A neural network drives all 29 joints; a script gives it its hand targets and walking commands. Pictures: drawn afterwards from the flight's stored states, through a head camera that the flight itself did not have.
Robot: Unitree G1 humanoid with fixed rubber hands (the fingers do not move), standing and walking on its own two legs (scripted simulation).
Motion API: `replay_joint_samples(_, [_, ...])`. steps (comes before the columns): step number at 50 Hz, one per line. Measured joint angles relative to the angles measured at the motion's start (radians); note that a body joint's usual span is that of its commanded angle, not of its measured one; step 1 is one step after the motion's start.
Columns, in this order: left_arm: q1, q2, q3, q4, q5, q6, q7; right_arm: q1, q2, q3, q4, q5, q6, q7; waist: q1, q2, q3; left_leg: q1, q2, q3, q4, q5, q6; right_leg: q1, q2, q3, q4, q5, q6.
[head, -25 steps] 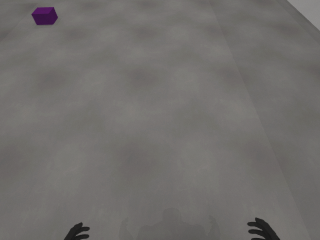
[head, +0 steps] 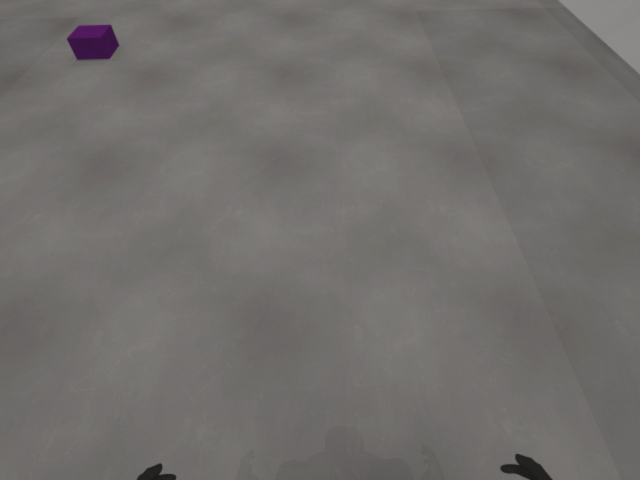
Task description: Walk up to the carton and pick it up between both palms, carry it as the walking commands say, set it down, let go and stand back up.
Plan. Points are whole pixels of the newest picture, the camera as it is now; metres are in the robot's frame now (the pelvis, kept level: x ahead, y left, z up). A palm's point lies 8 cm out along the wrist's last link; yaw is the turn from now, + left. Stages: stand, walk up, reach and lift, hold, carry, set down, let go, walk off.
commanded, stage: stand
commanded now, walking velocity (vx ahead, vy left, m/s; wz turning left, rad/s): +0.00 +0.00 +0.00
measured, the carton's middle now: (94, 42) +2.93 +1.59 -0.68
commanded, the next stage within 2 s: walk up in 1.26 s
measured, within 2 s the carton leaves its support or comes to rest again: neither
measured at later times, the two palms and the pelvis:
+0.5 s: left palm out of the picture +0.07 +0.27 -0.11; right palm out of the picture +0.07 -0.26 -0.11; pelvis -0.02 +0.00 +0.00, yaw +0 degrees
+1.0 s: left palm out of the picture +0.04 +0.27 -0.11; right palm out of the picture +0.04 -0.27 -0.12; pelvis -0.03 +0.00 +0.01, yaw +0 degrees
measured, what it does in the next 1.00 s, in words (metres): stands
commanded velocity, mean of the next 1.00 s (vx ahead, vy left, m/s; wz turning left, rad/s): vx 0.00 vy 0.00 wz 0.00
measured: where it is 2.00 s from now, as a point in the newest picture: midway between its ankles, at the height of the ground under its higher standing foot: outside the picture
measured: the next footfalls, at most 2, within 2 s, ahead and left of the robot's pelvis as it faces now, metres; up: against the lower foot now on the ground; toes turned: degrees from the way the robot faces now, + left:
left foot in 1.84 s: +0.06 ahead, +0.22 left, +0.00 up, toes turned +10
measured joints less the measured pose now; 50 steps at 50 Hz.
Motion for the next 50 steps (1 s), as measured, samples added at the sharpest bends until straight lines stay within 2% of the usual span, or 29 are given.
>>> replay_joint_samples(29, [0.000,0.002,0.000,0.098,0.000,0.000,0.000,0.000,-0.002,0.000,0.108,0.000,-0.001,0.000,0.000,0.000,-0.001,0.000,0.000,0.000,-0.003,0.031,0.000,0.000,0.000,0.000,-0.003,0.032,0.000])
replay_joint_samples(50, [-0.008,0.002,0.000,0.160,0.000,0.000,0.000,0.000,-0.002,0.000,0.169,0.000,-0.004,0.000,0.000,0.000,-0.007,0.000,0.000,0.000,-0.071,0.085,0.000,0.000,0.000,0.000,-0.071,0.085,0.000])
